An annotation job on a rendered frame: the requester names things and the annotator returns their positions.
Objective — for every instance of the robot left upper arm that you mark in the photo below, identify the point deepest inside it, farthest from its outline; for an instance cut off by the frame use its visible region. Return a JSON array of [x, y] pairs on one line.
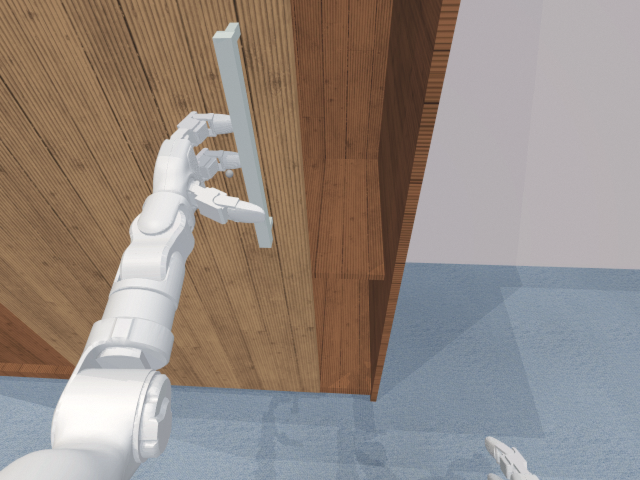
[[110, 421]]

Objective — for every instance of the handle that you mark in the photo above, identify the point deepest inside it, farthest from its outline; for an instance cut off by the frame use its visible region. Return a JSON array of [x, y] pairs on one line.
[[228, 58]]

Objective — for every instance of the wardrobe door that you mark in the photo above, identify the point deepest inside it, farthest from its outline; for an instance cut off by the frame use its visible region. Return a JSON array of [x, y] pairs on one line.
[[89, 91], [20, 344]]

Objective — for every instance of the left robot forearm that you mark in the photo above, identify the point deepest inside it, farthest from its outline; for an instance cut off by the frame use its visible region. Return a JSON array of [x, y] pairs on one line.
[[135, 329]]

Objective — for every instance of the left robot hand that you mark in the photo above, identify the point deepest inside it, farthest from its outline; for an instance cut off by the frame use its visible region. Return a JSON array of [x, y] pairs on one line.
[[177, 167]]

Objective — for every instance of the right robot hand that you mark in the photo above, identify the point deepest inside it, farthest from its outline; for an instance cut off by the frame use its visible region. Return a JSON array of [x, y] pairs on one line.
[[511, 462]]

